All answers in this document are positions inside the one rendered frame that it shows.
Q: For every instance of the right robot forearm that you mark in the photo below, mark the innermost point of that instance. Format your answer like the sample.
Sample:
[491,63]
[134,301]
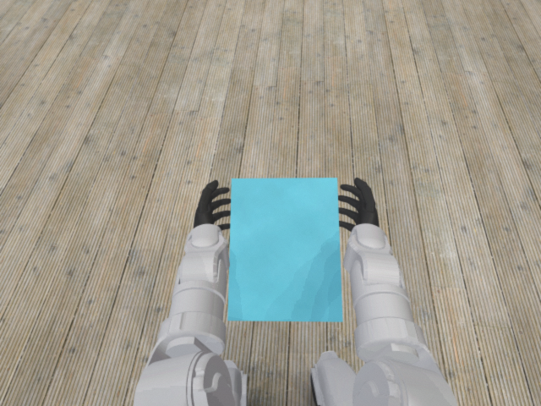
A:
[385,325]

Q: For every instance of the right robot upper arm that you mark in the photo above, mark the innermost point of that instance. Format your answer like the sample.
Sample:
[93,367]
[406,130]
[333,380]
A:
[386,382]

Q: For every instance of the left robot hand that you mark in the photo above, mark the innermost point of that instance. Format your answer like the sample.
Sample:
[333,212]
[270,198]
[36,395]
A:
[203,214]

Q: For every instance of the right robot shin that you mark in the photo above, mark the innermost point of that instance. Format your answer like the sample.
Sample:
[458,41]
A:
[328,355]

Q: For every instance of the left robot upper arm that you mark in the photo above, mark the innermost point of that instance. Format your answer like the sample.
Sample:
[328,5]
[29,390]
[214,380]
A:
[197,379]

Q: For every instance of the robot right thigh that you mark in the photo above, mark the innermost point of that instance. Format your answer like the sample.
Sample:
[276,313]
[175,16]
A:
[333,381]

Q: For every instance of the carton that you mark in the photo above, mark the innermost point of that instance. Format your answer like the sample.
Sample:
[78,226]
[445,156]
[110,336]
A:
[285,261]

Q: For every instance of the left robot forearm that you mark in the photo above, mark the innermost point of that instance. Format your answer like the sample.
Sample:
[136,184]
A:
[195,320]

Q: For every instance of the right robot hand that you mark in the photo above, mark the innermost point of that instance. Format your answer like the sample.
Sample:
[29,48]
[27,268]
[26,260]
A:
[365,206]

